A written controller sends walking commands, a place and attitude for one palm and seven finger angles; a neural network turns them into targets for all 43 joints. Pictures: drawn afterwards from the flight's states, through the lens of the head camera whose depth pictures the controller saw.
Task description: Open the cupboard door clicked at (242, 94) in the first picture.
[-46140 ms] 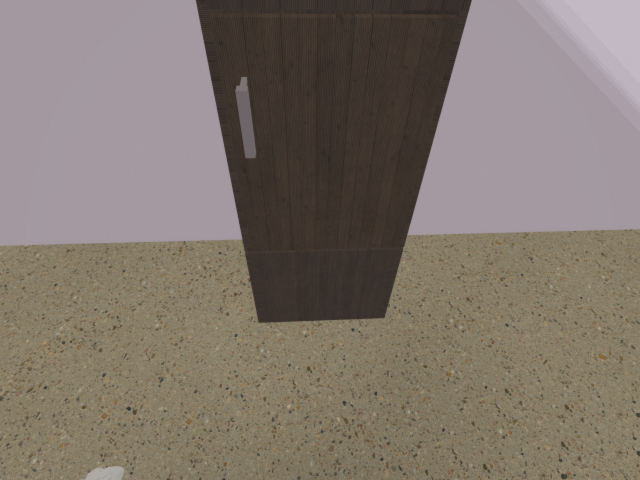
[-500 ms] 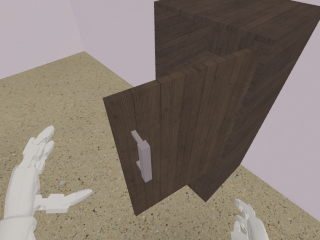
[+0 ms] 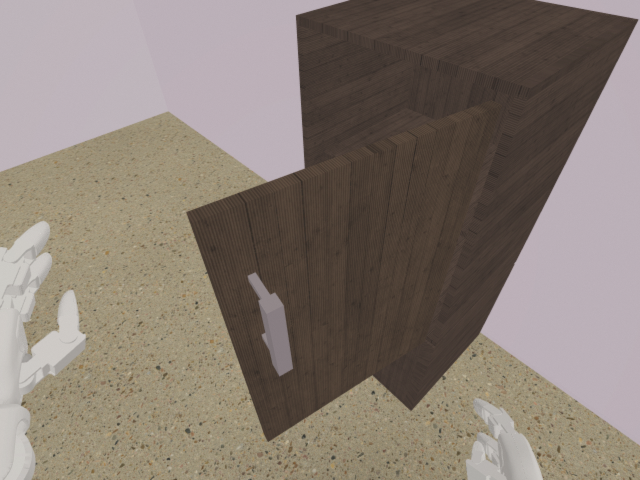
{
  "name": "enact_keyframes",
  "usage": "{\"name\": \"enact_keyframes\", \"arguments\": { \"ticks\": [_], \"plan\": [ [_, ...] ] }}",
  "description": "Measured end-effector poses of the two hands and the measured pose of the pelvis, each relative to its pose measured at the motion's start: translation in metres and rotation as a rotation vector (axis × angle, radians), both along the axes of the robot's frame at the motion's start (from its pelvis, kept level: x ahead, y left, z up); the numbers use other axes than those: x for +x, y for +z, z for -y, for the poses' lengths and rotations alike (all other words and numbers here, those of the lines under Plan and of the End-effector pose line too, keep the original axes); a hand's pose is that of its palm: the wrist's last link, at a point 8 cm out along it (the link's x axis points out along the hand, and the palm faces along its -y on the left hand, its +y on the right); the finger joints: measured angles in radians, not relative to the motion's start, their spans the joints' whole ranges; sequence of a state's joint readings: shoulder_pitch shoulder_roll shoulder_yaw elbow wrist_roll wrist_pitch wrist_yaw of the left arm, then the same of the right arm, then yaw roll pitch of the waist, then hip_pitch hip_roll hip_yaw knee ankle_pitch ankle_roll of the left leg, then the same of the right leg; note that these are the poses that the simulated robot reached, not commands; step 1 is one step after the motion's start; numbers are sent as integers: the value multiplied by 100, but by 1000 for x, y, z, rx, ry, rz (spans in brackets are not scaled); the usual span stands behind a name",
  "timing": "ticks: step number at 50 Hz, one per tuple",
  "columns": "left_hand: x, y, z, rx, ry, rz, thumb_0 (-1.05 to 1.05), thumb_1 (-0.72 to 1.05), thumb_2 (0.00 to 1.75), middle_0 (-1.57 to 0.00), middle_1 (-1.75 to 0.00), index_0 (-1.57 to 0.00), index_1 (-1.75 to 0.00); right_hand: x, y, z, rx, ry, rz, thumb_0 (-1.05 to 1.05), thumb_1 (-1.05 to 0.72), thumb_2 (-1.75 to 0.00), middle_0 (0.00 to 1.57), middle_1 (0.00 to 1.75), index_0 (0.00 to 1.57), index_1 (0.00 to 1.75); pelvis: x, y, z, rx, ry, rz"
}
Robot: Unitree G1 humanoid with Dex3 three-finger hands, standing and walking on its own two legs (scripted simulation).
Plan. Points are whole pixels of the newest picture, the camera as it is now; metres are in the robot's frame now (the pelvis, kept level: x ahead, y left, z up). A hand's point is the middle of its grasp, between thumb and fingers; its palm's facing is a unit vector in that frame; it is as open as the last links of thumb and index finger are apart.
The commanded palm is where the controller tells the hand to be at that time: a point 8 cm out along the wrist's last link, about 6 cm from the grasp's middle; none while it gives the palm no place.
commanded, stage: draw the hand back to the body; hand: left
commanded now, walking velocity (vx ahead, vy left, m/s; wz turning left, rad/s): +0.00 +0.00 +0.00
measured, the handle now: (269, 325) +0.27 +0.11 +0.07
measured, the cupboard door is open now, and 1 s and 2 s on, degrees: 79 79 79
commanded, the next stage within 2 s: step back with the hand held close in 0.26 s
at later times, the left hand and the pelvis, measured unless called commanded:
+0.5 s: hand (65, 340) +0.18 +0.27 +0.16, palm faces +0.46 -0.78 -0.42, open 7.4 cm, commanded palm +0.12 +0.30 +0.17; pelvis -0.02 +0.00 +0.00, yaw +0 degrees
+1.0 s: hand (6, 422) +0.11 +0.28 +0.16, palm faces +0.42 -0.76 -0.50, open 7.4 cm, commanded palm +0.05 +0.32 +0.17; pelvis -0.10 +0.02 -0.02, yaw -1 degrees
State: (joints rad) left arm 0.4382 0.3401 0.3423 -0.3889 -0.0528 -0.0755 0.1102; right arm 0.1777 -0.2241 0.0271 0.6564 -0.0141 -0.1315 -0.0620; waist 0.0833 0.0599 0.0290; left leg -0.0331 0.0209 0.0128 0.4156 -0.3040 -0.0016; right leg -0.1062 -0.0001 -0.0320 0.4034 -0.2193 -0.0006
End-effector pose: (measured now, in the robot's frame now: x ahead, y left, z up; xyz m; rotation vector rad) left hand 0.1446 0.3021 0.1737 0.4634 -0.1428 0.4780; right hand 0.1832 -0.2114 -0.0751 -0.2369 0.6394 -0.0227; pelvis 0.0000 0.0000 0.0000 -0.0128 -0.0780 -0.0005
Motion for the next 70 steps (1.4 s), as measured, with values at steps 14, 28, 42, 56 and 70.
{"name": "enact_keyframes", "arguments": {
  "ticks": [14, 28, 42, 56, 70],
  "plan": [
    [-8, -3, 7, -10, -15, -8, 1, 89, 89, -21, -30, -21, -30, -14, -2, 6, 0, -17, -3, 2, -91, -89, 20, 30, 20, 30, -8, 1, 3, 2, -2, 15],
    [-7, 4, -1, 75, -64, 0, 1, 89, 89, -20, -30, -21, -30, -33, 2, 9, -12, -66, -26, 2, -91, -89, 20, 30, 20, 30, -26, 1, -3, 2, -18, -50],
    [-44, 5, -5, 166, -142, 13, 1, 89, 89, -21, -30, -21, -30, -91, 0, 16, -56, -160, -51, 2, -91, -89, 20, 30, 20, 30, -70, -9, -16, 25, -31, -69],
    [-102, 4, -14, 230, -78, 123, 1, 89, 89, -21, -30, -21, -30, -146, -22, 4, -49, -119, -60, 2, -91, -89, 20, 30, 20, 30, -113, -26, -17, 22, 20, -43],
    [-145, 8, -11, 235, -111, 193, 1, 89, 89, -21, -30, -21, -30, -179, -26, 5, -71, -108, -53, 2, -91, -89, 20, 30, 20, 30, -161, -34, -18, -19, 48, -39]
  ]
}}
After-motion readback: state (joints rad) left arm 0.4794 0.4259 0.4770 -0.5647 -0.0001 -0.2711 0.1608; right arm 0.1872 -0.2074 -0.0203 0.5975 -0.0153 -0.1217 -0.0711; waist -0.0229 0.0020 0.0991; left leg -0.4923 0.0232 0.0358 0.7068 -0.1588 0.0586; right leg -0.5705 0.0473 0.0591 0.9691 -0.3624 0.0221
